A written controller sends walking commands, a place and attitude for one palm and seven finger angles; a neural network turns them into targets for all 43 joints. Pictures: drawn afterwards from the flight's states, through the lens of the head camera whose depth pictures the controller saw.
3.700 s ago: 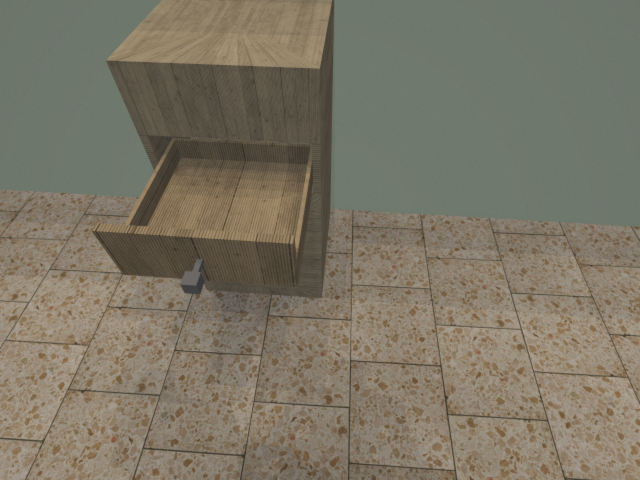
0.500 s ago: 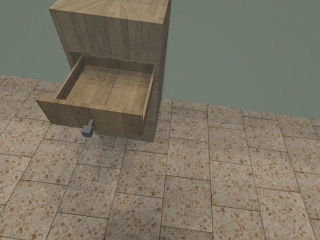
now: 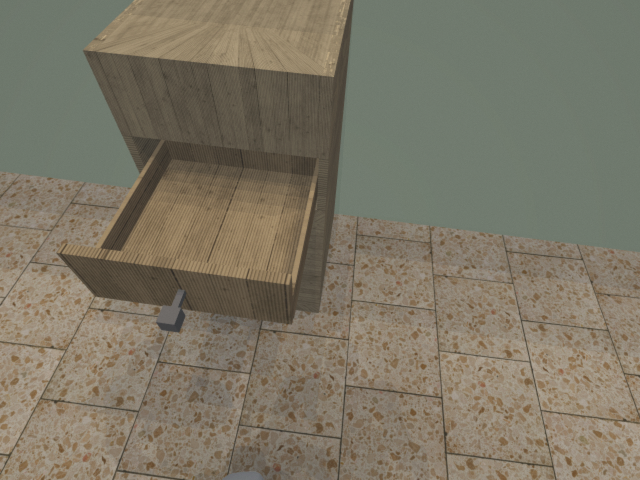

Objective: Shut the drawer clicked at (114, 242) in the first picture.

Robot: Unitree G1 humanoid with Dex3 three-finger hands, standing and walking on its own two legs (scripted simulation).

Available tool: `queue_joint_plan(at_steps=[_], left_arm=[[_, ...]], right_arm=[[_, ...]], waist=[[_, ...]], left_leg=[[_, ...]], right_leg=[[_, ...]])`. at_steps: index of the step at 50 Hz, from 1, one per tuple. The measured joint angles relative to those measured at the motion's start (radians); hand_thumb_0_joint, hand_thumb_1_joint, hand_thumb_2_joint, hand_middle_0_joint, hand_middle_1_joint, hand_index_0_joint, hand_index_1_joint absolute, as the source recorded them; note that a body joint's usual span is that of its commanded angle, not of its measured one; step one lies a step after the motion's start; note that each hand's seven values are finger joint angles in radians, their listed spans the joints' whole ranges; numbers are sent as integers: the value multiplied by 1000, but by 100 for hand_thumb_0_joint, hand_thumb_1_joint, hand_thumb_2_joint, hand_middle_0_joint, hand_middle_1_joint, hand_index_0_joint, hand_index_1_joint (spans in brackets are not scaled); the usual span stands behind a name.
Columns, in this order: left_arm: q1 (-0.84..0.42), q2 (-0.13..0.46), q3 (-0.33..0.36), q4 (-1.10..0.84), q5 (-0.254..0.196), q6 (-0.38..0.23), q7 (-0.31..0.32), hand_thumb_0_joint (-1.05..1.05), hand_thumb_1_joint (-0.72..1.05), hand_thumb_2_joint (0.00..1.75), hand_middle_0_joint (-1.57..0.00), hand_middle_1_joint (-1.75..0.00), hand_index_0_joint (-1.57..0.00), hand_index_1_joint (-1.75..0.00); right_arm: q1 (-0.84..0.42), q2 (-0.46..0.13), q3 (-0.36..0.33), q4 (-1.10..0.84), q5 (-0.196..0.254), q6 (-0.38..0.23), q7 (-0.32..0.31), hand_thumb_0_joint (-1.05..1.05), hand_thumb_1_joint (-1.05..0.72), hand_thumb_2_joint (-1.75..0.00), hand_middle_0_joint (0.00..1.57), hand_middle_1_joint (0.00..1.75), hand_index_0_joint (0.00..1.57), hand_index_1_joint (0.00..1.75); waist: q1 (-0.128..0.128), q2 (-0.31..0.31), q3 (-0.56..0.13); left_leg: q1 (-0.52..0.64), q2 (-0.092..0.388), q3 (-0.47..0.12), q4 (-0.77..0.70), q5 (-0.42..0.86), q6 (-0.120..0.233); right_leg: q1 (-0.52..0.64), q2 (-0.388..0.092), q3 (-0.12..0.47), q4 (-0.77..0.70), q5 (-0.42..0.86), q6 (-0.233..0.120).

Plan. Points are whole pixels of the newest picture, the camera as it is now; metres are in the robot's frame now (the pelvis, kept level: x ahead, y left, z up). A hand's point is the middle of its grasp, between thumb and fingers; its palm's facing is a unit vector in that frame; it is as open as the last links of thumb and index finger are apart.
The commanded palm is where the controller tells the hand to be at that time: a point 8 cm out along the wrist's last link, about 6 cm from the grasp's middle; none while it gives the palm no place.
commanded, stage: come to a stop and stand still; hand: left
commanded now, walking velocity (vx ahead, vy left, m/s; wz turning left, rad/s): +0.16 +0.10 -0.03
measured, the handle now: (174, 309) +0.38 +0.27 -0.14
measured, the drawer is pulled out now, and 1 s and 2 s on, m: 0.30 0.30 0.30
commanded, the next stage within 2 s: look again from close up in 1.24 s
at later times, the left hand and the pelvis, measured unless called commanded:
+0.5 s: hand (185, 467) +0.15 +0.20 -0.17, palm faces +0.04 -0.97 -0.22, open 7.4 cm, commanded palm none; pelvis +0.07 +0.01 +0.01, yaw +1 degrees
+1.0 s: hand out of the picture +0.08 +0.16 -0.16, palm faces +0.02 -0.97 -0.24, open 7.4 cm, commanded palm none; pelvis +0.05 -0.03 +0.01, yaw +1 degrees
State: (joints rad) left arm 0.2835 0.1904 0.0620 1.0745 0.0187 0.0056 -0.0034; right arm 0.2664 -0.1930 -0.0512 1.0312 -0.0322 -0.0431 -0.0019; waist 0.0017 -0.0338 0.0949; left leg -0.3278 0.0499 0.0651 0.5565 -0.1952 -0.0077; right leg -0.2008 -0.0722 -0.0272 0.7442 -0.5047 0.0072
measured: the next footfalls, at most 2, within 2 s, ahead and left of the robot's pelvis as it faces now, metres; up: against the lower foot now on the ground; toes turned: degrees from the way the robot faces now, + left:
right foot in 0.16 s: +0.08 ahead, -0.10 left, +0.00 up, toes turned -5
right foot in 0.76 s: +0.05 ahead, -0.13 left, +0.00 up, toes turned +1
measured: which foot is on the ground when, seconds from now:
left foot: down 0.00-1.00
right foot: up 0.00-0.14, down 0.16-0.48, up 0.50-0.74, down 0.76-1.00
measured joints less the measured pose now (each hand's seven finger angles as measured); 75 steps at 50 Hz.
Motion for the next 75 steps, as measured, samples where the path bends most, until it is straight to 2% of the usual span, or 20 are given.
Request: queue_joint_plan(at_steps=[3, 6, 8, 11, 14, 18, 21, 23, 24, 27, 30, 32, 35, 39, 42, 45, 50, 66, 72, 75], left_arm=[[-30, 9, 1, 1, 0, 11, 3, 1, 91, 90, -20, -30, -20, -30], [-73, -4, -8, -22, -2, 2, -2, 1, 91, 90, -19, -30, -20, -30], [-83, -4, -16, -42, 0, -23, 1, 1, 91, 90, -19, -30, -20, -30], [-98, -21, -30, -29, 0, -29, 11, 1, 91, 90, -19, -30, -20, -30], [-114, -26, -34, -25, -6, -19, 23, 1, 92, 90, -20, -30, -20, -30], [-149, -21, -23, -48, -6, -12, 35, 1, 91, 90, -20, -30, -20, -30], [-165, -16, -16, -63, -1, -3, 40, 1, 91, 90, -20, -30, -20, -30], [-169, -11, -11, -67, -2, 8, 41, 0, 91, 90, -20, -30, -20, -30], [-167, -8, -10, -69, -5, 14, 40, 0, 91, 90, -20, -30, -20, -30], [-166, 17, -5, -71, -11, 35, 44, 1, 91, 90, -20, -30, -20, -30], [-174, 37, 7, -76, -8, 51, 40, 1, 91, 90, -20, -30, -20, -30], [-175, 43, 9, -82, -5, 52, 35, 1, 91, 90, -20, -30, -20, -30], [-163, 44, 4, -89, -3, 50, 26, 1, 91, 90, -19, -30, -20, -30], [-110, 48, -5, -87, 4, 27, 18, 1, 91, 90, -19, -30, -20, -30], [-86, 23, -24, -50, 8, 26, 16, 1, 91, 90, -19, -30, -20, -30], [-68, 6, -34, -23, -3, 17, 19, 1, 91, 90, -20, -30, -20, -30], [-78, -8, -40, 1, -9, 10, 26, 1, 91, 90, -20, -30, -20, -30], [-87, -6, -46, 40, -14, -8, 23, 1, 91, 90, -20, -30, -20, -30], [-31, -39, -65, 9, -7, -40, 50, 1, 91, 90, -20, -30, -20, -30], [-15, -38, -69, -1, -10, -27, 52, 1, 91, 90, -20, -30, -20, -30]], right_arm=[[-6, 29, 16, -10, -5, -2, -11, 0, -91, -90, 20, 30, 20, 30], [-7, 42, 31, 2, -5, 9, -18, 0, -91, -90, 20, 30, 20, 30], [-9, 52, 38, 20, 4, 25, -23, 0, -92, -90, 20, 30, 20, 30], [-24, 41, 32, 46, 18, 51, -18, 1, -92, -90, 20, 30, 20, 30], [-35, 35, 25, 54, 19, 58, -23, 1, -93, -90, 20, 30, 20, 30], [-65, 31, 14, 34, 20, 69, -29, 1, -92, -90, 20, 30, 20, 30], [-89, 16, 4, 15, 21, 83, -29, 1, -92, -90, 20, 30, 20, 30], [-101, 3, -1, 3, 21, 85, -28, 0, -92, -90, 20, 30, 20, 30], [-103, -6, -2, -4, 18, 82, -28, 0, -92, -90, 20, 30, 20, 30], [-105, -5, -1, -21, 8, 71, -33, 0, -91, -90, 20, 30, 20, 30], [-104, 6, 9, -35, -2, 69, -42, 0, -91, -90, 20, 30, 20, 30], [-108, 11, 13, -39, -6, 70, -45, 0, -91, -90, 20, 30, 20, 30], [-115, 16, 15, -40, -7, 69, -40, 0, -91, -90, 20, 30, 20, 30], [-112, 20, 13, -35, 9, 78, -27, 0, -91, -90, 20, 30, 20, 30], [-115, 3, 7, -25, 15, 88, -15, 0, -91, -90, 20, 30, 20, 30], [-102, -11, 9, -5, 16, 71, -19, 0, -91, -90, 20, 30, 20, 30], [-87, -14, 16, 45, 17, 64, -23, 0, -91, -90, 20, 30, 20, 30], [-14, 16, 39, 107, 10, 56, -25, 0, -91, -90, 20, 30, 20, 30], [2, 0, 38, 42, 17, 49, -17, 0, -91, -90, 20, 30, 20, 30], [14, 10, 45, 24, 16, 35, -18, 0, -91, -90, 20, 30, 20, 30]], waist=[[0, -15, 7], [-2, 12, 13], [2, 6, 7], [-20, 42, -6], [-31, 52, -22], [-25, 31, 5], [-17, 16, 31], [-14, 10, 43], [-13, 14, 45], [-10, -6, 44], [-8, -10, 50], [-3, -1, 58], [1, 21, 62], [6, 25, 35], [-15, 62, 34], [-25, 74, 21], [-17, 48, -2], [-28, 36, -40], [-30, 86, -48], [-37, 77, -66]], left_leg=[[31, -9, 14, -8, -49, -8], [61, -12, 4, -37, -50, -17], [69, -27, 8, -17, -72, -25], [98, -10, -11, -14, -113, -31], [124, 1, -12, -43, -92, -38], [99, 5, 3, 15, -74, -39], [69, -8, -2, 68, -171, -40], [74, -11, 0, 9, -92, -37], [83, -4, 2, -23, -3, -24], [91, -10, 13, -34, -66, 4], [85, -10, 5, -55, -60, 4], [78, -5, 0, -68, -41, 0], [62, 8, -5, -71, -27, -9], [16, 12, 3, -5, -55, -33], [18, 6, -45, 24, -152, -21], [66, 11, -58, -34, -17, -22], [117, 17, -59, -96, -29, -55], [156, 32, -63, -180, 15, -61], [77, 23, -56, -23, -51, -5], [83, -2, -52, -4, -89, -7]], right_leg=[[-105, 9, -21, 181, -49, -21], [-119, 20, -60, 52, 8, -18], [-82, 19, -48, -132, 183, -18], [-44, 37, -69, -142, 171, -46], [-12, 47, -76, -178, 155, -48], [5, 47, -70, -206, 170, -48], [18, 41, -65, -222, 173, -44], [20, 39, -65, -218, 173, -34], [12, 42, -66, -200, 170, -28], [-69, 53, -9, 19, 24, -14], [-129, 75, 40, 195, -27, -10], [-139, 78, 49, 209, -22, -5], [-111, 70, 39, 104, -8, -3], [-11, 51, 44, -194, 158, -12], [2, 71, 28, -195, 150, -22], [21, 85, 21, -207, 156, -25], [67, 90, 18, -263, 183, -31], [119, 107, 13, -378, 242, -40], [70, 115, 32, -318, 221, -24], [53, 89, 32, -248, 175, -8]])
